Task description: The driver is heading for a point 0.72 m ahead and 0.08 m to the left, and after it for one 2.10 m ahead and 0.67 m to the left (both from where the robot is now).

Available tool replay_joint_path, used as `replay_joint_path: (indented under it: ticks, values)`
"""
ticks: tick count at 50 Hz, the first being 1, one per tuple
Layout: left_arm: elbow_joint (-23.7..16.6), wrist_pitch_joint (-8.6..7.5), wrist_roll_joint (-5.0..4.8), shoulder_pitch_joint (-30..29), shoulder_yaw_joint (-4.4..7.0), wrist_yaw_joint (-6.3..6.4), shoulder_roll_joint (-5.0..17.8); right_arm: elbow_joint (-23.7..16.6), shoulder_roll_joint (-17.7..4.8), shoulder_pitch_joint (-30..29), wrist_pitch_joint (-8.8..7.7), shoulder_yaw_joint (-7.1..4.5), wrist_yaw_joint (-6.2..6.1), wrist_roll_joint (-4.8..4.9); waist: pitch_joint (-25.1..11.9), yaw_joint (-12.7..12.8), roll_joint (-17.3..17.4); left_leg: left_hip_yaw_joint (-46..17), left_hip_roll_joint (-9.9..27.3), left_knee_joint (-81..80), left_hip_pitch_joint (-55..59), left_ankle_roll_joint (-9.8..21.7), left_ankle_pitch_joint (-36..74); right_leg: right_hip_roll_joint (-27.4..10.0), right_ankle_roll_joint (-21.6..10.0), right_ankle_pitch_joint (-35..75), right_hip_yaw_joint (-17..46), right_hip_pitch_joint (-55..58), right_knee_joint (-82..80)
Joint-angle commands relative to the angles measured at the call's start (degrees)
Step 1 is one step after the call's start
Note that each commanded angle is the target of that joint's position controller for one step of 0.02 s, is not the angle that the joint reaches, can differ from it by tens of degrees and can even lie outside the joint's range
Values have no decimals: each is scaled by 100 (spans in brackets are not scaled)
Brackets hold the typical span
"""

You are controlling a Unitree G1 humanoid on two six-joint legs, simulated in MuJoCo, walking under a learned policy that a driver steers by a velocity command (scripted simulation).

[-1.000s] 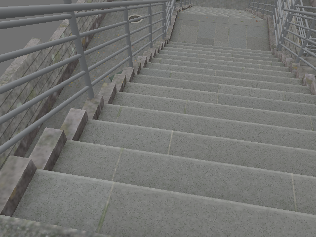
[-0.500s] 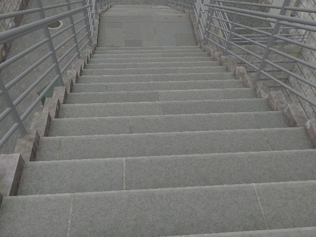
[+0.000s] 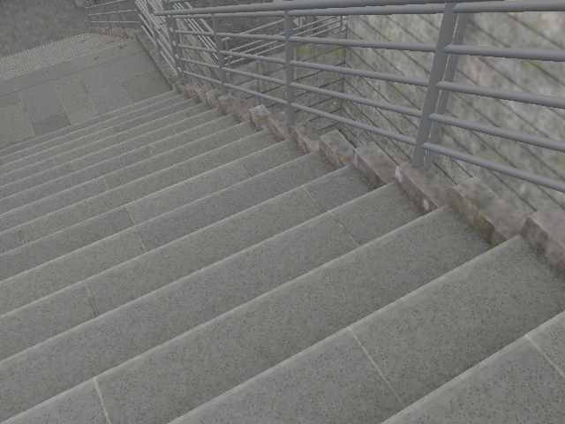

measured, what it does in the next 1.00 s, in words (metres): goes down, turning left: right foot 0.16 m lower, then left foot 0.16 m lower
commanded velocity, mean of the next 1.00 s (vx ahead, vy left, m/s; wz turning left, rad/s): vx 0.50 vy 0.00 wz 0.18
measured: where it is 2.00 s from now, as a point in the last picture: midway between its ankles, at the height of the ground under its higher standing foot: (316, 362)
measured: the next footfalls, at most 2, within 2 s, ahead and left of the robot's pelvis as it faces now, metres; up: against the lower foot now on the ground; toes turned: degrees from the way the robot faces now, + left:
right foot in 0.14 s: +0.28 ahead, -0.15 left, -0.16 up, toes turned -8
left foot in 0.88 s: +0.61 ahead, +0.00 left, -0.33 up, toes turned +15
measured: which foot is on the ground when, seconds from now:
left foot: down 0.00-0.12, up 0.14-0.86, down 0.88-1.00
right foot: up 0.00-0.12, down 0.14-0.88, up 0.90-1.00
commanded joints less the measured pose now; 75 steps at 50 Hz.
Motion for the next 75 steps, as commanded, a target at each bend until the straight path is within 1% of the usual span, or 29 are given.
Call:
replay_joint_path:
  ticks: [1,3,5,7,8,9,10,11,13,15,20,23,28,36,40,43,44,45,46,47,50,53,56,58,62,65,69,72,75]
  values:
    - [-581,-308,-151,-1110,-154,-250,-94,-34,-341,-91,-40,2,-57,15,1179,45,-50,-494,1037,-1144,-1334,702,2224,-122,56,2204,-558,459,-2389]
    - [188,-193,-252,497,-45,-352,41,-124,-800,-715,-19,-88,-60,160,364,695,102,-197,828,-130,-2138,808,2510,225,174,3434,-721,3022,-2218]
    - [1056,-92,-164,2304,89,-22,431,-18,-1002,-762,150,-171,7,384,-488,1379,194,-387,627,2259,-1491,799,4445,371,68,2889,-843,4402,-2753]
    - [1358,-169,129,2867,315,113,1282,229,-831,-577,348,-281,-114,440,-402,1928,-981,-919,-595,6879,-3087,804,-960,-188,-321,2244,18,5790,-3409]
    - [1153,-329,99,2609,135,71,1648,45,-291,551,271,-176,-52,514,-1162,841,-1423,-2059,-579,7668,-4560,868,-1673,-1087,-98,6586,386,6934,-936]
    - [1146,-351,-171,2882,149,55,1581,-37,-269,695,208,-122,-107,570,-2248,1010,-1093,-2785,-548,7265,-4753,795,-786,-1792,-514,6299,1338,7190,-1159]
    - [1080,-299,-311,2608,83,60,1242,-31,-469,455,289,-124,-149,400,-2020,886,-397,-2363,-274,6427,-4703,740,53,-1700,-513,3194,1629,6141,-2180]
    - [975,-295,-287,1971,62,127,1130,-14,-279,255,385,-71,-152,200,-1584,657,-719,-2182,-258,6488,-4777,734,670,-1785,-786,274,2351,5141,-3057]
    - [853,-508,-297,1588,-79,154,767,-137,-286,-300,593,-60,-91,20,-990,521,-747,-2574,-175,5178,-4111,835,1779,-1925,-705,-1546,2672,3140,-3606]
    - [1048,-687,-212,1709,-135,147,596,-232,-208,-915,737,-43,2,131,-162,374,-195,-2708,-86,3744,-3701,728,2502,-1471,-536,-1934,2191,1793,-3895]
    - [1311,-755,-199,2308,-109,196,504,-161,-281,-1270,798,-66,81,155,-180,378,-363,-3038,-472,3031,-4243,809,3671,-1281,-219,-33,1396,2496,-3622]
    - [1341,-787,-330,2128,-196,253,84,-318,-371,-1922,709,-138,251,188,235,333,-60,-3253,-522,1864,-4596,1050,5356,-692,306,-1637,689,2639,-3518]
    - [1352,-873,-220,2538,-209,349,89,-614,-233,-2704,697,-135,302,153,528,617,-134,-2898,-737,805,-4615,979,6600,-661,126,-2472,285,2677,-2909]
    - [1389,-745,23,3686,-273,507,-6,-1202,27,-4086,509,-122,442,168,769,1690,-10,-2172,-880,-479,-5351,1011,6129,-985,22,-1106,196,3844,-1196]
    - [1383,-602,-120,3486,-311,620,73,-1226,202,-4025,484,19,556,258,892,1566,-246,-1342,-904,-1074,-3841,1167,5522,-964,198,264,-218,3052,-651]
    - [1448,-532,-127,3320,-279,597,305,-434,-283,-2092,511,-141,430,379,-142,658,-531,-1648,-878,-1469,-1405,1589,4967,-997,50,1789,-190,2760,1699]
    - [1432,-569,-98,2845,-262,573,287,-17,-580,-1071,574,-281,383,328,-467,-84,-58,-1732,-758,-1878,-4,1789,5664,-630,89,246,-687,1939,3415]
    - [1282,-619,-106,2614,-211,517,127,167,-1190,-531,680,-475,348,257,-790,-337,1183,-2265,-148,-921,1582,2291,7084,427,224,-5021,-1289,69,6574]
    - [815,-694,-433,2890,-194,481,254,21,-1296,-257,722,-407,345,341,-2212,-121,1007,-3804,998,557,3455,2952,8158,122,318,-5583,-354,-1589,7407]
    - [400,-774,-460,2224,-229,476,499,-147,-1264,-246,811,-427,272,454,-2640,-596,519,-4892,1529,-782,3591,3480,6072,235,460,-4922,-233,-2498,7119]
    - [396,-518,54,1874,-255,461,297,-282,-602,-1211,755,-157,65,237,-368,431,-413,-4717,1151,-1741,-321,3055,3153,-47,541,-4125,38,-2172,5228]
    - [-90,-279,-10,1300,-434,410,-158,-477,-513,-2189,338,57,89,318,529,1235,-181,-3457,-216,-2212,-4178,2337,3987,-18,826,-1365,-80,-14,1769]
    - [602,-326,-9,2634,-357,310,-128,-466,-848,-2034,327,-76,87,306,-817,1435,928,-3017,-473,-1456,-3694,2118,6891,213,791,710,-320,2205,1175]
    - [378,-287,-36,1948,-237,306,310,-646,-644,-1742,468,-86,37,444,-750,1073,542,-3479,-358,-1055,-2639,2257,6641,23,712,126,-58,1243,1048]
    - [-506,-352,-57,-321,-151,220,425,-455,-777,-62,587,-170,-134,175,-211,-7,370,-5490,69,-138,266,2907,4239,-5,826,-517,924,-2246,164]
    - [-585,-455,-49,-502,-133,145,375,-662,-885,23,578,-234,-204,141,-111,19,477,-5918,132,244,-94,3009,4663,80,880,-778,1099,-2199,102]
    - [-504,-503,-120,-55,-258,6,38,-1057,-548,-1224,474,-104,-207,285,-156,459,257,-4498,-1087,643,-3391,1918,2152,504,766,1855,511,1805,-2165]
    - [-330,-515,-469,452,-249,-13,55,-1025,-559,-937,648,-112,-356,260,177,406,406,-4480,-1235,1240,-2952,1624,1178,-133,747,2960,832,2769,-4272]
    - [251,-486,-223,2040,-38,88,572,-804,-643,-254,652,-183,-173,225,-423,824,-345,-3541,-1879,3881,-3668,1299,-151,-409,916,3022,555,5032,-4120]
